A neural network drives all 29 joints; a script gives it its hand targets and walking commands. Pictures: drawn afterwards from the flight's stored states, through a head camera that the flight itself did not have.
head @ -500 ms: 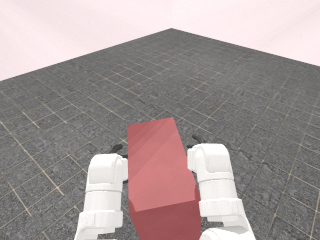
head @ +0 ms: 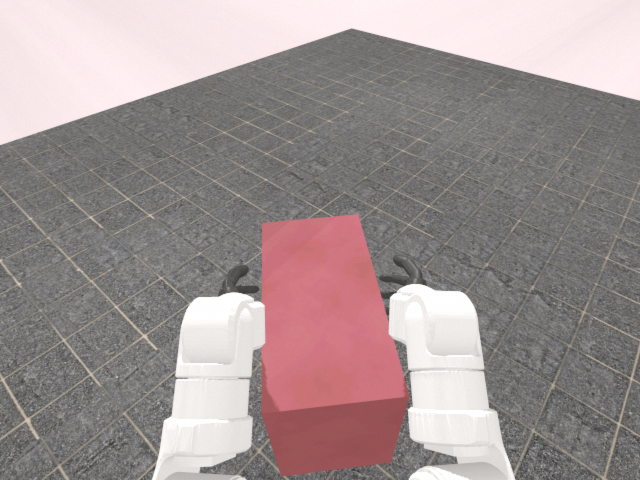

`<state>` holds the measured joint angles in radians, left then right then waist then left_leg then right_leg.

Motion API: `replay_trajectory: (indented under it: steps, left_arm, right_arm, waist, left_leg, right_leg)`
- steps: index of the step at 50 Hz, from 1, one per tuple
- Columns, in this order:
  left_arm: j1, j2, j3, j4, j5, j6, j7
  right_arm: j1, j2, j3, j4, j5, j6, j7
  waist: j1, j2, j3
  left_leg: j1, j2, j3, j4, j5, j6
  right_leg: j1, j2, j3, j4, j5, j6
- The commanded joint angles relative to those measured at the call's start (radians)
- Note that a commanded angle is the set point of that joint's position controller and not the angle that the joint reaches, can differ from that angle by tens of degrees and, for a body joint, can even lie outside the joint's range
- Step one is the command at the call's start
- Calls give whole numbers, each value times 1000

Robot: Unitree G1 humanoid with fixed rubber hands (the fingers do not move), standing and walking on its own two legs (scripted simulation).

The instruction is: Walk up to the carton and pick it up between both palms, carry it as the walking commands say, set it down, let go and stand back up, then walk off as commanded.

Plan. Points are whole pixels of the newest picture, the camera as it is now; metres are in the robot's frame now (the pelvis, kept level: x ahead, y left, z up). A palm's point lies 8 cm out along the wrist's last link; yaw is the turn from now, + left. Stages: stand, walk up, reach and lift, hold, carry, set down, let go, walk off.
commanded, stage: carry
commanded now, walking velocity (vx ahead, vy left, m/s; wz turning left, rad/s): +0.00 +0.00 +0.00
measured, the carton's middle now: (322, 335) +0.33 +0.00 +0.02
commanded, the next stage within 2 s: none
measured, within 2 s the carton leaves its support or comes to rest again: neither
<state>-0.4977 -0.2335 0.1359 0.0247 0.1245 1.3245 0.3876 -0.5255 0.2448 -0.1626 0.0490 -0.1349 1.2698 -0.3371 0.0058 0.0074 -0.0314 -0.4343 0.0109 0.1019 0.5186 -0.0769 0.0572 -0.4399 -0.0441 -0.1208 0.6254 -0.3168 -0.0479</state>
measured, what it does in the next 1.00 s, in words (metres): steps on the spot: right foot, then left foot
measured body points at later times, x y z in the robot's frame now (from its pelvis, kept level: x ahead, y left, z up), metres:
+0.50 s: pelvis -0.08 -0.01 +0.00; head -0.08 -0.02 +0.45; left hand +0.24 +0.10 +0.08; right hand +0.25 -0.12 +0.08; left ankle +0.02 +0.10 -0.72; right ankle +0.01 -0.10 -0.72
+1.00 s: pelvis -0.09 +0.00 +0.00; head -0.12 +0.01 +0.45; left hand +0.22 +0.12 +0.09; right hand +0.22 -0.11 +0.11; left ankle +0.02 +0.10 -0.72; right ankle +0.00 -0.10 -0.72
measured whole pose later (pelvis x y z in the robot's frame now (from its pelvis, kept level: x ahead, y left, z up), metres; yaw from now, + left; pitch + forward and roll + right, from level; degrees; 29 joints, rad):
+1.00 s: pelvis -0.09 +0.00 +0.00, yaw +0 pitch +0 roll -1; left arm -0.48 -0.23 0.13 0.04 0.12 1.35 0.38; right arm -0.52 0.24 -0.16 0.07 -0.13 1.29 -0.35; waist -0.01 -0.01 -0.08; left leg -0.42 0.01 0.06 0.53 -0.11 0.04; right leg -0.41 -0.01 -0.09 0.57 -0.21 -0.03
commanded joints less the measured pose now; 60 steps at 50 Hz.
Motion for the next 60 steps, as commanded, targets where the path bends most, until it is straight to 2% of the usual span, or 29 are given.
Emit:
replay_trajectory:
  steps: [1, 2, 4, 5, 8, 9, 10, 11, 12, 13, 15, 16, 17, 18, 19, 21, 23, 25, 26, 28, 30, 41, 42, 46, 49, 51, 53, 55, 60]
  left_arm:
    - [-727, -1088, -520, -83, -469, -64, -451]
    - [-714, -1076, -519, -89, -470, -68, -457]
    - [-745, -1091, -537, -113, -481, -67, -458]
    - [-730, -1092, -522, -80, -471, -58, -463]
    - [-725, -1066, -501, -54, -461, -51, -460]
    - [-731, -1070, -489, -41, -452, -50, -454]
    - [-743, -1080, -492, -35, -454, -52, -449]
    - [-726, -1067, -481, -26, -437, -58, -450]
    - [-732, -1071, -473, -17, -437, -66, -448]
    - [-700, -1094, -474, -18, -437, -74, -448]
    - [-788, -1071, -488, -109, -471, -88, -444]
    - [-786, -1059, -500, -119, -478, -86, -446]
    - [-778, -1039, -499, -101, -486, -84, -452]
    - [-778, -1077, -515, -105, -486, -84, -452]
    - [-728, -1101, -508, -72, -475, -81, -459]
    - [-756, -1102, -511, -117, -483, -83, -465]
    - [-781, -1092, -518, -155, -487, -81, -454]
    - [-720, -1051, -499, -148, -461, -79, -442]
    - [-695, -1028, -494, -151, -450, -77, -441]
    - [-701, -1032, -534, -183, -455, -75, -441]
    - [-679, -1041, -536, -166, -446, -65, -442]
    - [-699, -1063, -532, -133, -462, -50, -446]
    - [-689, -1056, -522, -110, -453, -48, -448]
    - [-735, -1064, -523, -122, -465, -53, -444]
    - [-717, -1073, -529, -122, -469, -59, -443]
    - [-721, -1069, -535, -122, -474, -58, -441]
    - [-724, -1065, -551, -151, -474, -63, -438]
    - [-710, -1073, -544, -142, -473, -65, -440]
    - [-706, -1070, -549, -154, -477, -64, -441]
  right_arm:
    - [-567, 1073, 530, -44, 409, -11, 408]
    - [-583, 1077, 537, -61, 412, -16, 409]
    - [-597, 1085, 535, -72, 416, -17, 405]
    - [-628, 1079, 536, -83, 420, -13, 400]
    - [-629, 1082, 525, -45, 436, -7, 406]
    - [-643, 1085, 519, -25, 446, 0, 411]
    - [-622, 1080, 510, -5, 444, 2, 415]
    - [-581, 1089, 516, 20, 429, 2, 422]
    - [-599, 1085, 515, 35, 428, 2, 428]
    - [-636, 1075, 527, -7, 439, -3, 433]
    - [-590, 1094, 513, 30, 427, -4, 430]
    - [-580, 1099, 512, 12, 424, -9, 422]
    - [-556, 1094, 500, 15, 414, -19, 414]
    - [-534, 1092, 493, 24, 403, -21, 403]
    - [-588, 1100, 517, -31, 412, -27, 392]
    - [-695, 1110, 558, -113, 446, -34, 390]
    - [-699, 1100, 547, -116, 458, -30, 397]
    - [-630, 1096, 539, -73, 448, -15, 388]
    - [-590, 1093, 540, -58, 436, -16, 391]
    - [-536, 1097, 537, -58, 425, -14, 393]
    - [-550, 1098, 549, -79, 433, -5, 396]
    - [-526, 1081, 517, -31, 423, 15, 407]
    - [-557, 1089, 521, -20, 426, 15, 407]
    - [-577, 1096, 504, -13, 435, 10, 411]
    - [-571, 1096, 518, -41, 432, 2, 407]
    - [-549, 1086, 502, -23, 430, 0, 408]
    - [-568, 1100, 526, -68, 437, -9, 405]
    - [-590, 1089, 534, -93, 438, -10, 400]
    - [-556, 1095, 539, -88, 436, -9, 399]
  waist:
    - [7, 74, -372]
    - [5, -5, -366]
    - [-17, -185, -375]
    - [-27, -197, -379]
    - [-50, -13, -412]
    - [-52, 85, -380]
    - [-42, 212, -358]
    - [-22, 204, -358]
    - [0, 203, -371]
    - [17, 190, -352]
    - [22, 90, -345]
    - [10, 69, -366]
    - [0, -99, -358]
    - [-8, -207, -341]
    - [-13, -167, -332]
    - [-13, -81, -338]
    - [-17, -37, -389]
    - [-19, -97, -443]
    - [-18, -77, -501]
    - [-16, 19, -497]
    - [-18, -5, -442]
    - [-20, 7, -354]
    - [-22, -17, -342]
    - [-21, 37, -343]
    - [-19, 0, -390]
    - [-21, 53, -386]
    - [-17, 56, -408]
    - [-17, 13, -395]
    - [-17, 3, -412]
  left_leg:
    - [-78, 135, -112, -257, -525, -55]
    - [-56, 98, -70, -195, -486, -70]
    - [124, 34, -21, 123, -256, -62]
    - [228, 31, -37, 199, -194, -55]
    - [325, 44, -93, 122, -281, -1]
    - [241, 99, -191, -27, -445, 23]
    - [70, 206, -333, -251, -652, 50]
    - [-109, 282, -398, -373, -737, 66]
    - [-202, 301, -332, -392, -704, 54]
    - [-272, 274, -228, -398, -644, 8]
    - [-145, 192, -130, -276, -573, -48]
    - [-23, 159, -129, -192, -502, -46]
    - [-12, 107, -111, 21, -378, -57]
    - [-111, 35, -66, 147, -276, -74]
    - [-21, 48, -91, 254, -213, -68]
    - [115, 33, -87, 263, -120, -67]
    - [186, 20, -88, 141, -156, -43]
    - [193, 46, -104, -59, -169, -8]
    - [243, 73, -138, -24, -134, 12]
    - [199, 116, -184, -71, -185, 33]
    - [119, 136, -213, -134, -299, 36]
    - [141, 101, -154, -101, -282, -6]
    - [130, 114, -179, -125, -304, -3]
    - [119, 116, -174, -132, -341, -5]
    - [103, 134, -200, -150, -334, 1]
    - [107, 130, -200, -164, -338, 0]
    - [118, 146, -211, -165, -337, 9]
    - [96, 136, -201, -149, -310, 10]
    - [131, 124, -187, -125, -270, 9]
  right_leg:
    - [319, 13, 19, -13, -85, -16]
    - [275, -25, 81, -123, -166, -29]
    - [77, -204, 304, -370, -348, -52]
    - [-33, -220, 271, -402, -381, -28]
    - [-101, -134, 134, -220, -325, 31]
    - [-90, -64, 69, -77, -312, 47]
    - [14, 26, -5, 188, -214, 55]
    - [169, 73, 8, 398, -124, 52]
    - [253, 59, 42, 471, -112, 33]
    - [302, 66, 40, 451, -121, 22]
    - [299, 72, 6, 83, -97, -9]
    - [283, 65, 29, -115, -156, -23]
    - [272, -103, 302, -304, -287, -50]
    - [206, -299, 542, -374, -421, -107]
    - [10, -317, 522, -417, -525, -115]
    - [-5, -223, 355, -386, -265, -31]
    - [45, -170, 252, -288, -118, -23]
    - [229, -159, 250, -182, 167, 7]
    - [236, -146, 242, -174, 208, 22]
    - [231, -119, 214, -170, -22, 20]
    - [220, -87, 185, -180, -139, 7]
    - [106, -87, 190, -227, -170, 3]
    - [96, -91, 196, -229, -194, 6]
    - [97, -76, 178, -196, -187, -3]
    - [168, -61, 158, -160, -116, 2]
    - [164, -52, 143, -136, -107, 2]
    - [172, -56, 155, -126, -95, -4]
    - [186, -66, 167, -146, -94, -5]
    - [174, -77, 174, -166, -110, -6]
